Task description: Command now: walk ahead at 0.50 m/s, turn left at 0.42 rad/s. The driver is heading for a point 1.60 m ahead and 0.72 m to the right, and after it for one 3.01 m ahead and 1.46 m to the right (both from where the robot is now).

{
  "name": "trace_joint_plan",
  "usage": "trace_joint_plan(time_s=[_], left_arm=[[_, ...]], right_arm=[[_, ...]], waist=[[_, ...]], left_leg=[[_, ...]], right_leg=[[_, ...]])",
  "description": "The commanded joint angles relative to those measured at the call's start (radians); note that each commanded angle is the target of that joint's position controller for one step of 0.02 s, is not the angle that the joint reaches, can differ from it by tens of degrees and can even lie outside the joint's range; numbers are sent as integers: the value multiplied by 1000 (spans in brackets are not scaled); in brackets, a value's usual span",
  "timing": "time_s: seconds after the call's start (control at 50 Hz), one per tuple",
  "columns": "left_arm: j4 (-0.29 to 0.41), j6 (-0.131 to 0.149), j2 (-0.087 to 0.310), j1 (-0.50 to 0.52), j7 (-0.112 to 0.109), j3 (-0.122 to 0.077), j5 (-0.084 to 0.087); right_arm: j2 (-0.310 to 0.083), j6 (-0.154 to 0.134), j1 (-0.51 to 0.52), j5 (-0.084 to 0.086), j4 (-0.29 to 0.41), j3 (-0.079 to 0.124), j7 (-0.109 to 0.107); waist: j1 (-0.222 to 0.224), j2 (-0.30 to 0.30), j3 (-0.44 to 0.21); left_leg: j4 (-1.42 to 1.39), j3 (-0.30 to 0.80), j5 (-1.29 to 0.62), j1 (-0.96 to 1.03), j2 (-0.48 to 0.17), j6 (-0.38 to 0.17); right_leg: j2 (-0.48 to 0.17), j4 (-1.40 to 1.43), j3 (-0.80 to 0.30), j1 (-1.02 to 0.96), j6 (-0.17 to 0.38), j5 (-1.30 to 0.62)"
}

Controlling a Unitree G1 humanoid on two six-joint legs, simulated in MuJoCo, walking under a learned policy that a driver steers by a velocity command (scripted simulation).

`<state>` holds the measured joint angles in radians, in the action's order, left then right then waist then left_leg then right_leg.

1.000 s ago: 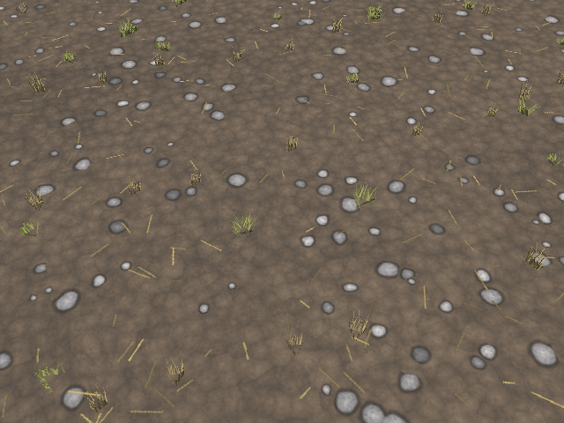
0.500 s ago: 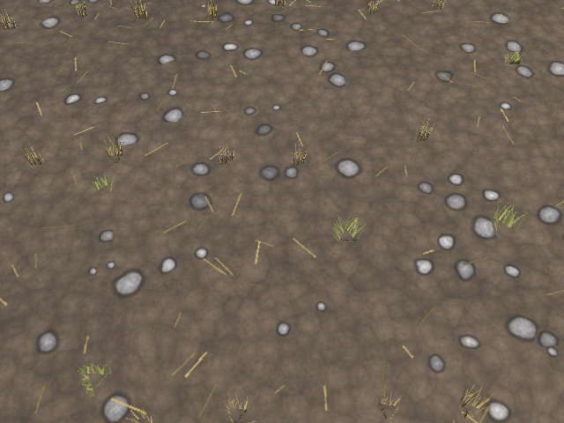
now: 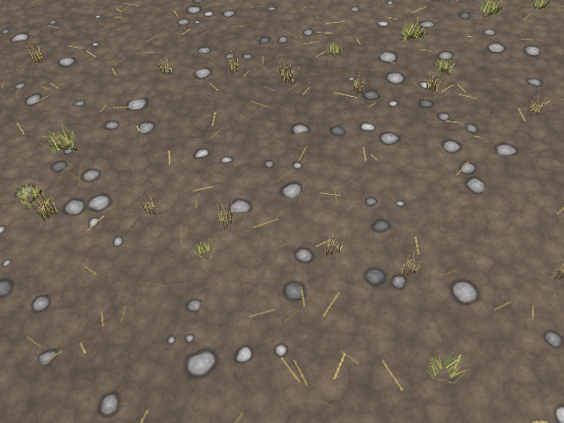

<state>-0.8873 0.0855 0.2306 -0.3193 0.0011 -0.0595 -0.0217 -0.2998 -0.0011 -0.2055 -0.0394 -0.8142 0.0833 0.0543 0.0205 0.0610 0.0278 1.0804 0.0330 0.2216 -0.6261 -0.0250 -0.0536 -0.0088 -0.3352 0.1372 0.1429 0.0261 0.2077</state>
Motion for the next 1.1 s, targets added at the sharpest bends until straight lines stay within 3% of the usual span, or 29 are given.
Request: trace_joint_plan(time_s=[0.02,0.1,0.16,0.18,0.2,0.22,0.24,0.26,0.28,0.3,0.32,0.36,0.44,0.52,0.58,0.64,0.7,0.72,0.74,0.76,0.78,0.8,0.82,0.84,0.86,0.9,0.92,0.98,1.1], left_arm=[[26,24,96,-35,5,-16,-3],[-5,16,131,-64,14,-20,11],[-36,3,164,-116,18,-28,4],[-42,-2,176,-116,17,-31,3],[-47,-8,176,-107,17,-31,7],[-48,-9,141,-119,17,-20,11],[4,-6,62,-119,23,4,26],[16,-12,30,-179,16,5,31],[-2,-28,119,-119,7,-22,16],[-1,-26,99,-86,13,-22,19],[-13,-29,73,-81,16,-20,18],[-28,-52,57,-95,26,-23,-4],[8,-74,33,-1,43,-26,-7],[60,-78,23,137,57,-16,-10],[105,-75,13,245,68,0,-12],[140,-74,25,309,75,4,-15],[140,-75,49,267,66,-4,-17],[123,-73,64,198,60,-13,-17],[94,-66,86,93,53,-26,-17],[45,-58,134,-62,39,-49,-26],[42,-57,259,-100,21,-82,-30],[64,-67,307,-92,22,-89,3],[53,-74,278,-57,15,-82,12],[52,-71,223,-10,9,-68,17],[60,-65,180,41,6,-57,15],[71,-48,143,84,2,-41,24],[70,-36,146,69,4,-40,27],[63,-24,179,13,6,-47,24],[57,-28,185,-106,4,-49,21]], right_arm=[[18,-7,50,0,70,-17,7],[25,-17,178,-3,95,-39,11],[8,-30,215,0,103,-40,1],[-1,-38,179,0,91,-37,-5],[-9,-51,82,-4,56,-31,-14],[-49,-70,-72,-20,-1,-15,-27],[-148,-83,-232,-44,-17,8,-46],[-225,-71,-253,-17,-23,27,-57],[-158,-66,-187,2,-17,13,-59],[-83,-70,-100,7,-11,-9,-57],[-31,-74,-49,10,-7,-21,-55],[6,-87,-24,18,-14,-32,-63],[-6,-116,-95,26,-53,-24,-71],[7,-117,-142,21,-82,-27,-75],[-19,-116,-168,20,-98,-23,-79],[-44,-108,-211,19,-120,-17,-83],[-85,-90,-218,15,-129,-7,-89],[-102,-80,-215,13,-129,-2,-90],[-117,-68,-213,14,-126,2,-88],[-116,-63,-198,17,-111,1,-82],[-6,-67,-219,31,-50,-21,-69],[-46,-80,-150,26,10,-11,-57],[-58,-90,-44,23,33,-10,-52],[-46,-102,-48,31,33,-17,-51],[-39,-100,-71,25,14,-16,-54],[-30,-63,-112,-8,6,-18,-53],[-24,-48,-109,-13,13,-19,-49],[-12,-28,-30,-9,48,-22,-43],[-22,-30,194,0,126,-30,-36]], waist=[[-9,-150,-7],[6,-180,21],[14,-183,31],[-5,-184,22],[-57,-154,-18],[-109,-95,-117],[-163,71,-276],[-137,233,-339],[-124,81,-223],[-84,55,-97],[-57,48,-44],[-18,67,-6],[-4,30,12],[-17,15,60],[-35,10,82],[-49,1,91],[-19,29,40],[12,37,-5],[55,32,-69],[131,-29,-155],[97,-235,-237],[88,-230,-307],[86,-116,-171],[47,-73,-68],[-2,-30,-20],[-52,-49,-28],[-57,-53,-37],[-40,-76,-21],[47,-120,10]], left_leg=[[-109,23,-96,-61,-17,14],[-396,-80,-136,91,-8,14],[-496,-107,-43,168,8,-1],[-537,-109,-14,222,21,-9],[-621,-115,-46,358,42,-21],[-640,-77,-57,586,15,-40],[-679,233,73,871,-268,-98],[-809,544,84,936,-446,-164],[-804,454,121,820,-396,-147],[-836,318,86,689,-337,-115],[-874,219,28,604,-291,-85],[-909,91,-81,532,-236,-56],[-934,-30,-251,548,-236,-76],[-943,-126,-290,559,-228,-88],[-938,-189,-344,570,-233,-84],[-897,-235,-463,650,-253,-75],[-722,-289,-880,727,-258,-58],[-596,-299,-990,738,-258,-56],[-418,-302,-975,707,-255,-51],[-155,-313,-772,560,-231,-19],[216,-309,-37,175,-100,35],[401,-88,323,-48,55,58],[382,-2,216,-145,-19,45],[294,-8,127,-119,-58,40],[201,-5,95,-54,-88,41],[112,0,83,59,-105,66],[85,-10,81,74,-100,79],[-31,-29,0,29,-95,107],[-302,-16,-176,-78,-61,119]], right_leg=[[-242,163,-142,-43,127,-312],[-211,171,-103,-12,125,-279],[-245,113,-155,-61,134,-363],[-250,66,-167,-73,129,-401],[-224,-50,-146,-60,115,-478],[-166,-241,-108,19,94,-440],[-87,-557,-52,256,57,-105],[32,-784,-79,477,50,355],[-24,-854,-179,517,69,297],[-58,-833,-188,516,71,206],[-79,-794,-182,485,65,146],[-92,-772,-170,442,44,82],[-96,-767,-156,520,23,-29],[-98,-623,-136,583,11,-157],[-82,-455,-82,530,28,-216],[-58,-360,-27,493,69,-161],[24,-319,36,374,128,-19],[62,-308,48,296,153,37],[98,-264,43,166,180,59],[80,-175,-39,-69,219,51],[-215,-127,-478,-352,329,118],[-344,42,-912,-434,422,66],[-319,67,-754,-354,382,32],[-290,77,-634,-211,342,-59],[-229,86,-539,-105,292,-163],[-154,104,-428,6,263,-288],[-138,104,-412,21,267,-343],[-103,129,-390,42,255,-321],[-98,118,-444,-78,221,-272]])
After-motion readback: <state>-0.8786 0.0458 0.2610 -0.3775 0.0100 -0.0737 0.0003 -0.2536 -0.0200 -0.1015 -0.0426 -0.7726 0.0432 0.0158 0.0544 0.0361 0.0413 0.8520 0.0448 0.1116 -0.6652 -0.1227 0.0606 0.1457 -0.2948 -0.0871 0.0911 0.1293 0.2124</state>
